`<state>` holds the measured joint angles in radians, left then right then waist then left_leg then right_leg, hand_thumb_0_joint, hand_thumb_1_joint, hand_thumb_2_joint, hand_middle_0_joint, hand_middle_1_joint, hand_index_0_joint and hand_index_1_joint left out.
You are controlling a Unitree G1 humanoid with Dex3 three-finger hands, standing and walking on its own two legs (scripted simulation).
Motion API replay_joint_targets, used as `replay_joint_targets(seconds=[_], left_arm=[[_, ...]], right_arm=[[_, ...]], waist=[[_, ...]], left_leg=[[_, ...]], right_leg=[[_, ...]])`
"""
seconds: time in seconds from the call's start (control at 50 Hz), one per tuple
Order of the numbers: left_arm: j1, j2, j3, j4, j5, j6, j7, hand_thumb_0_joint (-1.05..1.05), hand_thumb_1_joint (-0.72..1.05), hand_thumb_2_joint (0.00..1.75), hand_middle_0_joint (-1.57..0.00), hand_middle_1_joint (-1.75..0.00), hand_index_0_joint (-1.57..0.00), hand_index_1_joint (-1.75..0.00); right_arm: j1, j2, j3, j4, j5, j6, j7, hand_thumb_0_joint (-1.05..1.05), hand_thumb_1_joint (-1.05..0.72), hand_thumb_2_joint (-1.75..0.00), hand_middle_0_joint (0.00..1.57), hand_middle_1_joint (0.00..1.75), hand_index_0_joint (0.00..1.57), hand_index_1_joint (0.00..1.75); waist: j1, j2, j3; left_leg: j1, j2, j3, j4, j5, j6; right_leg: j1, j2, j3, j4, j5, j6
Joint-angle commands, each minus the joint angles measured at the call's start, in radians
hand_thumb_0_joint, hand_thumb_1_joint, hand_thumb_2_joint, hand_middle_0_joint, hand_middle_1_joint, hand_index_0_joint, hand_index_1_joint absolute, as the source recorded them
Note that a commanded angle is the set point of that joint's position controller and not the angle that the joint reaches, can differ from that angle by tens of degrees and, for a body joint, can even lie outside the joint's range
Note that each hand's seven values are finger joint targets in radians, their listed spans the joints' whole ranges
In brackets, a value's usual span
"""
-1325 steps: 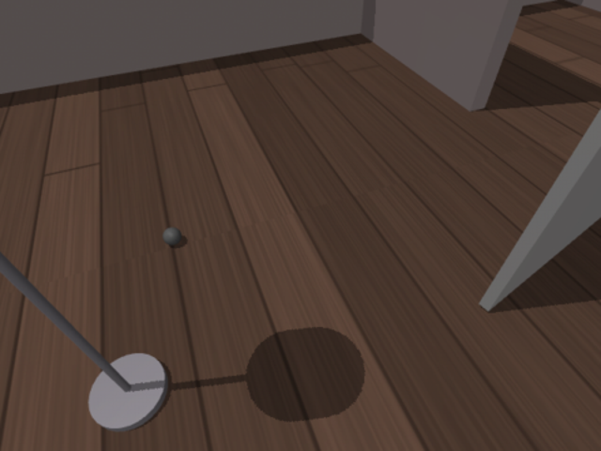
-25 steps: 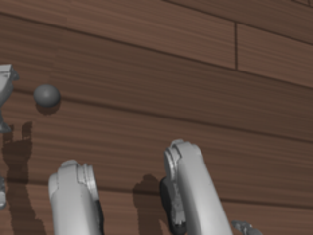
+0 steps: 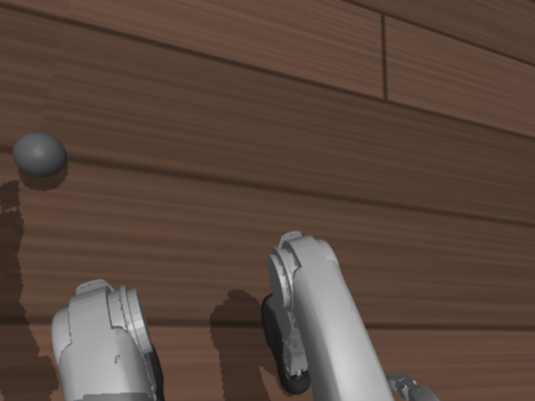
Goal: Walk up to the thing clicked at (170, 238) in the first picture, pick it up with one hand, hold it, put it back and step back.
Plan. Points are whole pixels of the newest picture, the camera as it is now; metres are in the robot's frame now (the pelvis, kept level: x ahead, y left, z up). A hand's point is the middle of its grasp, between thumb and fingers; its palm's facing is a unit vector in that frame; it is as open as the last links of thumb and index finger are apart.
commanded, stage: rise first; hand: left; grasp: from above
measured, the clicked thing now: (40, 155) +0.56 +0.28 -0.31
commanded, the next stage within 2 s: none
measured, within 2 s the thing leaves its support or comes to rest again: neither
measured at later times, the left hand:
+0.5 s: hand out of the picture +0.50 +0.32 -0.17, palm faces -0.44 -0.07 -0.89, open 14.2 cm
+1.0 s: hand out of the picture +0.51 +0.32 -0.18, palm faces -0.44 -0.07 -0.89, open 14.2 cm
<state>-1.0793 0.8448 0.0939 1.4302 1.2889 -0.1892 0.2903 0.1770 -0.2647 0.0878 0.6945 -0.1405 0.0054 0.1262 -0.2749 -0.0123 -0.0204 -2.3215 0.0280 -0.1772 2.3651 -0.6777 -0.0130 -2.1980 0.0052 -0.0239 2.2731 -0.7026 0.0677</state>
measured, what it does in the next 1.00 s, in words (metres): stands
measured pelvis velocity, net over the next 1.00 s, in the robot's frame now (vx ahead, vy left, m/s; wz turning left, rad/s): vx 0.00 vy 0.00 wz -0.03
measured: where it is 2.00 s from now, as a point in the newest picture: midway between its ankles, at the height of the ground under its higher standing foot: (223, 383)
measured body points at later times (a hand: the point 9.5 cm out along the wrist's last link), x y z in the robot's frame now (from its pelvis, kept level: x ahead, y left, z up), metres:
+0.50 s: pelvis +0.00 +0.00 -0.01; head +0.26 +0.08 +0.34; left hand +0.52 +0.32 -0.12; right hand +0.03 -0.27 -0.10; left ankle +0.07 +0.13 -0.31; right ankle +0.10 -0.15 -0.31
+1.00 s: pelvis +0.00 +0.00 -0.02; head +0.26 +0.09 +0.33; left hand +0.52 +0.32 -0.13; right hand +0.03 -0.27 -0.10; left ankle +0.07 +0.13 -0.31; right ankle +0.10 -0.15 -0.31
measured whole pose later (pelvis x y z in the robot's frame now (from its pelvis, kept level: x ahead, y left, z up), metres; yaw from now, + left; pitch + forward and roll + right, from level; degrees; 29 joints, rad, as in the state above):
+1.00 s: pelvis +0.00 +0.00 -0.02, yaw -2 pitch +34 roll -12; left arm -1.13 0.94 0.10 1.48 1.29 -0.21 0.29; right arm 0.16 -0.28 0.16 0.65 -0.16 0.02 0.14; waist -0.32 -0.03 0.03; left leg -2.37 0.02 -0.22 2.43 -0.68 -0.02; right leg -2.23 0.02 -0.05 2.32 -0.69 0.08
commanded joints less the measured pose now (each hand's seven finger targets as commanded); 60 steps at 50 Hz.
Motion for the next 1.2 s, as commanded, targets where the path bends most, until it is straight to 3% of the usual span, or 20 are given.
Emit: replay_joint_targets(seconds=[0.0, 0.06, 0.12, 0.38, 0.52, 0.58, 0.76, 0.8, 0.86, 0.96, 1.04, 1.1, 1.12, 1.16, 1.18], left_arm=[[-0.337, 0.262, 0.025, -0.169, -0.010, -0.002, 0.033, 0.00, -0.57, 1.01, -0.06, -1.05, -0.06, -1.05], [-0.333, 0.252, 0.017, -0.141, -0.012, -0.004, 0.033, 0.00, -0.57, 1.01, -0.06, -1.05, -0.06, -1.05], [-0.351, 0.285, 0.035, -0.153, -0.010, -0.007, 0.038, 0.00, -0.57, 1.01, -0.06, -1.05, -0.06, -1.05], [-0.363, 0.307, 0.022, -0.095, -0.014, -0.015, 0.037, 0.00, -0.57, 1.01, -0.06, -1.06, -0.06, -1.05], [-0.372, 0.323, 0.026, -0.124, -0.013, -0.016, 0.034, 0.00, -0.57, 1.01, -0.06, -1.05, -0.06, -1.04], [-0.359, 0.319, 0.022, -0.095, -0.016, -0.014, 0.034, 0.00, -0.57, 1.00, -0.06, -1.05, -0.06, -1.04], [-0.379, 0.361, 0.031, -0.122, -0.013, -0.021, 0.037, 0.00, -0.58, 1.02, -0.06, -1.04, -0.06, -1.04], [-0.364, 0.357, 0.032, -0.109, -0.013, -0.019, 0.037, 0.00, -0.58, 1.02, -0.06, -1.03, -0.06, -1.03], [-0.358, 0.332, 0.013, -0.085, -0.013, -0.016, 0.035, 0.00, -0.57, 1.01, -0.06, -1.04, -0.06, -1.04], [-0.382, 0.366, 0.026, -0.122, -0.010, -0.018, 0.036, 0.00, -0.57, 1.01, -0.06, -1.04, -0.06, -1.04], [-0.381, 0.351, 0.023, -0.133, -0.011, -0.016, 0.034, 0.00, -0.56, 1.00, -0.06, -1.04, -0.07, -1.04], [-0.366, 0.342, 0.017, -0.102, -0.012, -0.013, 0.029, 0.00, -0.57, 1.01, -0.07, -1.03, -0.06, -1.04], [-0.345, 0.329, 0.005, -0.089, -0.011, -0.012, 0.024, 0.00, -0.57, 1.01, -0.07, -1.04, -0.07, -1.04], [-0.353, 0.352, 0.020, -0.110, -0.012, -0.015, 0.028, 0.00, -0.57, 1.02, -0.07, -1.03, -0.06, -1.03], [-0.339, 0.334, 0.014, -0.094, -0.014, -0.012, 0.025, 0.00, -0.56, 1.01, -0.07, -1.03, -0.07, -1.03]], right_arm=[[0.227, -0.268, -0.079, -0.002, -0.005, 0.008, -0.005, 0.00, -0.91, -0.91, 0.20, 0.30, 0.20, 0.30], [0.232, -0.271, -0.070, -0.008, -0.007, 0.011, -0.002, 0.00, -0.91, -0.91, 0.20, 0.30, 0.20, 0.30], [0.228, -0.275, -0.064, -0.011, -0.011, 0.013, 0.000, 0.00, -0.91, -0.90, 0.20, 0.30, 0.20, 0.30], [0.220, -0.286, -0.041, -0.028, -0.017, 0.008, 0.000, 0.00, -0.91, -0.90, 0.20, 0.30, 0.20, 0.30], [0.216, -0.293, -0.032, -0.025, -0.018, 0.013, 0.000, 0.00, -0.91, -0.90, 0.20, 0.30, 0.20, 0.30], [0.214, -0.292, -0.030, -0.027, -0.019, 0.012, 0.002, 0.00, -0.91, -0.90, 0.20, 0.30, 0.20, 0.30], [0.210, -0.298, -0.022, -0.032, -0.022, 0.019, 0.002, 0.00, -0.91, -0.90, 0.20, 0.30, 0.20, 0.30], [0.205, -0.300, -0.023, -0.034, -0.021, 0.019, 0.001, 0.00, -0.91, -0.90, 0.20, 0.30, 0.20, 0.30], [0.206, -0.301, -0.020, -0.034, -0.021, 0.020, 0.001, 0.00, -0.91, -0.90, 0.20, 0.30, 0.20, 0.30], [0.203, -0.303, -0.013, -0.041, -0.020, 0.020, 0.004, 0.00, -0.91, -0.90, 0.20, 0.30, 0.20, 0.30], [0.206, -0.301, -0.014, -0.047, -0.023, 0.022, 0.007, 0.00, -0.91, -0.90, 0.20, 0.30, 0.20, 0.30], [0.210, -0.302, -0.013, -0.048, -0.020, 0.024, 0.006, 0.00, -0.91, -0.90, 0.20, 0.30, 0.20, 0.30], [0.201, -0.299, -0.011, -0.046, -0.022, 0.024, 0.007, 0.00, -0.91, -0.90, 0.20, 0.30, 0.20, 0.30], [0.203, -0.306, -0.012, -0.051, -0.020, 0.025, 0.004, 0.00, -0.91, -0.90, 0.20, 0.30, 0.20, 0.30], [0.204, -0.305, -0.013, -0.053, -0.020, 0.024, 0.007, 0.00, -0.90, -0.90, 0.20, 0.30, 0.20, 0.30]], waist=[[-0.014, 0.401, -0.719], [-0.035, 0.378, -0.686], [-0.026, 0.396, -0.701], [-0.057, 0.351, -0.646], [-0.057, 0.384, -0.675], [-0.063, 0.392, -0.634], [-0.060, 0.396, -0.667], [-0.056, 0.396, -0.650], [-0.076, 0.390, -0.628], [-0.067, 0.424, -0.660], [-0.073, 0.443, -0.673], [-0.081, 0.408, -0.625], [-0.073, 0.404, -0.619], [-0.061, 0.424, -0.636], [-0.069, 0.423, -0.620]], left_leg=[[0.627, -0.002, 0.104, -0.237, 0.236, 0.024], [0.612, -0.002, 0.098, -0.227, 0.232, 0.027], [0.600, -0.005, 0.107, -0.223, 0.223, 0.027], [0.520, -0.007, 0.106, -0.188, 0.169, 0.037], [0.565, -0.004, 0.099, -0.175, 0.228, 0.031], [0.544, -0.005, 0.098, -0.177, 0.200, 0.029], [0.534, -0.005, 0.101, -0.169, 0.201, 0.030], [0.537, -0.005, 0.096, -0.172, 0.202, 0.029], [0.541, -0.004, 0.090, -0.164, 0.215, 0.029], [0.559, -0.003, 0.090, -0.167, 0.232, 0.026], [0.571, -0.003, 0.090, -0.169, 0.241, 0.024], [0.536, -0.005, 0.087, -0.172, 0.207, 0.028], [0.530, -0.004, 0.092, -0.168, 0.199, 0.030], [0.541, -0.007, 0.089, -0.182, 0.201, 0.025], [0.555, -0.005, 0.081, -0.186, 0.206, 0.022]], right_leg=[[0.283, 0.026, -0.141, -0.194, 0.289, -0.096], [0.273, 0.028, -0.146, -0.193, 0.287, -0.095], [0.285, 0.030, -0.144, -0.192, 0.282, -0.094], [0.288, 0.038, -0.151, -0.193, 0.251, -0.087], [0.281, 0.037, -0.156, -0.172, 0.296, -0.088], [0.256, 0.037, -0.159, -0.169, 0.270, -0.091], [0.292, 0.042, -0.160, -0.172, 0.276, -0.087], [0.268, 0.041, -0.163, -0.166, 0.274, -0.089], [0.256, 0.040, -0.166, -0.161, 0.287, -0.088], [0.272, 0.041, -0.167, -0.155, 0.299, -0.091], [0.273, 0.041, -0.169, -0.154, 0.304, -0.090], [0.256, 0.040, -0.168, -0.161, 0.281, -0.089], [0.260, 0.042, -0.165, -0.167, 0.274, -0.089], [0.260, 0.040, -0.168, -0.161, 0.272, -0.091], [0.242, 0.037, -0.173, -0.155, 0.274, -0.092]])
